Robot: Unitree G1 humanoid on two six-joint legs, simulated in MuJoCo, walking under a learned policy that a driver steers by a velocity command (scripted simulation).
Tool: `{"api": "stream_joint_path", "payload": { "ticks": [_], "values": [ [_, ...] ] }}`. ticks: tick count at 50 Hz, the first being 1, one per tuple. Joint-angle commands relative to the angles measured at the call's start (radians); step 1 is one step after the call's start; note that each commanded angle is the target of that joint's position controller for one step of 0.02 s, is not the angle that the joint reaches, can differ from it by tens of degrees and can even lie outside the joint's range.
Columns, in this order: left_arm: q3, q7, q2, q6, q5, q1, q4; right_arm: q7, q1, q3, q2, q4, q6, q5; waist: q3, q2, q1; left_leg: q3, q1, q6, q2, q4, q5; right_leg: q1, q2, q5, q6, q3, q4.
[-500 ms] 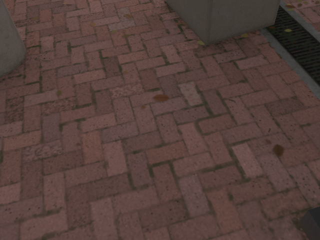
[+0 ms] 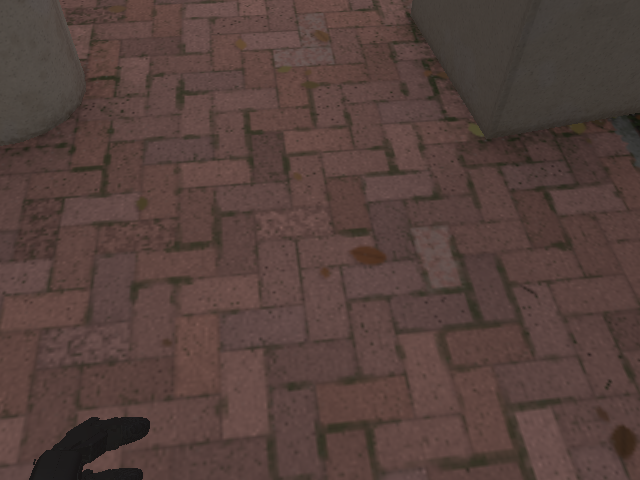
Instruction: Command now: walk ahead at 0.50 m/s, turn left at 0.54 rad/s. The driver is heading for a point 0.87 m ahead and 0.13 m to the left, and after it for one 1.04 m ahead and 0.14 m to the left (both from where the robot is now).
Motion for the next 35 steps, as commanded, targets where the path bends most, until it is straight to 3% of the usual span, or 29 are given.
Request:
{"api": "stream_joint_path", "payload": {
  "ticks": [1,2,3,4,5,6,7,8,9,11,13,14,16,18,20,22,24,26,27,28,29,30,31,32,33,34,35],
  "values": [
    [0.053,-0.006,0.146,-0.032,-0.001,0.071,-0.049,-0.011,-0.031,-0.041,-0.131,-0.113,0.003,0.006,-0.076,0.221,0.103,-0.195,-0.033,0.08,0.213,0.039,0.325,0.237,0.01,0.023,-0.051,-0.013,-0.06],
    [0.07,-0.003,0.183,-0.031,0.01,0.177,-0.02,-0.006,-0.03,-0.031,-0.091,-0.129,-0.002,0.003,-0.159,0.196,0.147,-0.171,-0.046,0.053,0.174,0.169,0.364,0.384,-0.027,0.025,-0.094,0.013,-0.044],
    [0.082,0.006,0.246,-0.024,0.029,0.33,0.009,0.001,-0.048,-0.005,-0.048,-0.15,-0.008,-0.03,-0.29,0.049,0.216,-0.098,-0.175,0.022,0.111,0.443,0.253,0.631,-0.162,-0.017,-0.142,0.134,-0.011],
    [0.094,0.001,0.302,-0.017,0.05,0.404,0.029,0.004,0.162,0.019,0.034,-0.161,-0.013,-0.005,-0.422,-0.339,0.129,0.004,-0.495,-0.026,-0.032,0.768,-0.335,0.944,-0.434,-0.068,-0.322,0.589,-0.066],
    [0.076,-0.004,0.204,-0.01,0.039,0.354,0.014,-0.002,0.18,0.004,-0.08,-0.128,-0.008,0.008,-0.375,-0.244,0.127,-0.006,-0.641,-0.032,0.074,0.919,-0.311,0.888,-0.449,-0.31,-0.319,0.675,-0.114],
    [0.059,-0.001,0.136,-0.003,0.028,0.306,-0.009,-0.004,0.044,-0.01,-0.141,-0.141,-0.005,0.003,-0.222,-0.12,0.17,0.023,-0.688,-0.039,0.115,0.96,-0.209,0.763,-0.381,-0.316,-0.272,0.494,-0.13],
    [0.049,-0.003,0.12,0.008,0.022,0.262,-0.008,-0.009,-0.023,-0.012,-0.143,-0.159,-0.005,-0.005,-0.132,-0.043,0.163,0.065,-0.673,-0.055,0.147,0.943,-0.117,0.643,-0.324,-0.22,-0.237,0.354,-0.158],
    [0.04,-0.001,0.109,0.016,0.016,0.253,0.016,-0.007,-0.065,-0.012,-0.132,-0.172,-0.008,-0.017,-0.071,-0.058,0.156,0.08,-0.673,-0.06,0.167,0.91,-0.058,0.573,-0.281,-0.123,-0.219,0.261,-0.191],
    [0.037,-0.004,0.099,0.021,0.023,0.268,0.044,-0.003,-0.055,-0.013,-0.103,-0.168,-0.007,0.002,-0.04,-0.098,0.146,0.096,-0.631,-0.067,0.188,0.903,-0.032,0.513,-0.253,-0.034,-0.208,0.177,-0.211],
    [0.034,-0.004,0.078,0.016,0.006,0.285,0.075,-0.002,-0.053,-0.018,-0.083,-0.184,0.01,0.011,-0.017,-0.122,0.134,0.119,-0.628,-0.077,0.202,0.888,-0.007,0.477,-0.214,0.032,-0.222,0.078,-0.242],
    [0.041,-0.002,0.096,0.005,-0.004,0.291,0.102,0.0,-0.079,-0.013,-0.057,-0.217,0.026,0.006,-0.016,-0.095,0.128,0.116,-0.672,-0.086,0.222,0.862,0.025,0.486,-0.246,0.082,-0.251,0.049,-0.271],
    [0.042,-0.001,0.096,-0.005,-0.008,0.299,0.114,0.002,-0.1,-0.011,-0.048,-0.231,0.032,-0.006,-0.003,-0.061,0.131,0.095,-0.701,-0.088,0.23,0.823,0.061,0.49,-0.267,0.087,-0.259,0.033,-0.284],
    [0.043,0.003,0.111,-0.009,0.006,0.296,0.14,0.01,-0.168,-0.006,-0.039,-0.268,0.036,-0.002,0.014,-0.056,0.132,0.098,-0.733,-0.089,0.236,0.704,0.144,0.502,-0.261,0.067,-0.246,-0.028,-0.302],
    [0.042,0.005,0.124,-0.006,0.008,0.288,0.153,0.021,-0.216,0.0,-0.028,-0.291,0.032,0.0,0.034,-0.051,0.137,0.127,-0.702,-0.081,0.233,0.577,0.246,0.49,-0.242,0.104,-0.22,-0.11,-0.306],
    [0.038,0.001,0.13,-0.002,-0.005,0.3,0.165,0.042,-0.276,0.003,-0.023,-0.318,0.035,-0.004,0.053,-0.043,0.15,0.169,-0.64,-0.063,0.217,0.476,0.304,0.466,-0.238,0.148,-0.21,-0.181,-0.311],
    [0.043,-0.004,0.162,0.005,-0.02,0.312,0.174,0.056,-0.317,0.0,-0.027,-0.339,0.041,-0.008,0.084,-0.038,0.158,0.199,-0.622,-0.035,0.211,0.412,0.292,0.499,-0.267,0.171,-0.204,-0.209,-0.323],
    [0.049,0.002,0.192,0.022,-0.022,0.33,0.184,0.061,-0.341,-0.009,-0.049,-0.354,0.043,-0.007,0.105,-0.048,0.154,0.242,-0.566,-0.006,0.185,0.368,0.279,0.503,-0.27,0.222,-0.174,-0.254,-0.298],
    [0.061,0.011,0.24,0.037,-0.033,0.32,0.182,0.063,-0.287,-0.028,-0.082,-0.36,0.039,-0.014,0.041,-0.082,0.097,0.295,-0.456,0.037,0.122,0.356,0.163,0.559,-0.28,0.563,-0.157,-0.28,-0.168],
    [0.062,0.013,0.249,0.045,-0.032,0.297,0.172,0.068,-0.161,-0.047,-0.106,-0.322,0.04,-0.014,-0.056,-0.102,0.022,0.311,-0.295,0.056,0.079,0.324,0.129,0.566,-0.259,0.686,-0.148,-0.31,-0.009],
    [0.057,0.018,0.234,0.05,-0.025,0.288,0.16,0.059,0.038,-0.078,-0.157,-0.251,0.043,-0.007,-0.164,-0.062,-0.072,0.299,-0.009,0.087,0.035,0.289,0.189,0.452,-0.217,0.66,-0.122,-0.323,0.225],
    [0.037,0.017,0.165,0.048,0.023,0.326,0.125,0.043,0.14,-0.094,-0.241,-0.211,0.045,0.002,-0.238,0.189,-0.064,-0.001,0.257,0.138,0.199,0.255,0.279,0.181,-0.133,0.002,-0.068,-0.305,0.58],
    [0.005,-0.01,0.081,0.017,0.009,0.43,0.083,0.049,0.052,-0.086,-0.297,-0.26,0.024,-0.01,-0.437,0.381,0.059,-0.6,0.456,0.337,0.413,0.009,-0.071,-0.114,0.061,-0.579,-0.045,-0.112,0.909],
    [0.031,-0.026,0.183,-0.014,-0.026,0.32,0.074,0.056,0.035,-0.057,-0.195,-0.264,0.002,-0.027,-0.408,0.204,-0.002,-0.624,0.389,0.281,0.43,-0.089,-0.152,-0.198,0.017,-0.517,-0.077,0.037,0.956],
    [0.03,-0.028,0.179,-0.022,-0.049,0.269,0.059,0.056,0.0,-0.041,-0.157,-0.233,-0.013,-0.04,-0.248,0.154,0.02,-0.455,0.242,0.234,0.416,-0.09,-0.045,-0.228,-0.029,-0.439,-0.109,0.002,0.905],
    [0.021,-0.016,0.144,-0.021,-0.036,0.253,0.063,0.056,-0.071,-0.033,-0.139,-0.232,-0.025,-0.036,-0.157,0.05,0.064,-0.319,0.088,0.2,0.376,-0.082,0.13,-0.181,-0.08,-0.353,-0.117,-0.004,0.804],
    [0.024,-0.009,0.142,-0.008,-0.024,0.267,0.082,0.055,-0.124,-0.023,-0.104,-0.233,-0.031,-0.039,-0.139,0.038,0.097,-0.203,0.007,0.178,0.338,-0.076,0.273,-0.119,-0.124,-0.298,-0.112,-0.003,0.733],
    [0.024,-0.012,0.142,0.007,-0.025,0.299,0.097,0.051,-0.127,-0.015,-0.082,-0.228,-0.035,-0.049,-0.142,0.073,0.113,-0.153,-0.033,0.171,0.323,-0.087,0.361,-0.065,-0.149,-0.277,-0.109,0.007,0.709]
  ]
}}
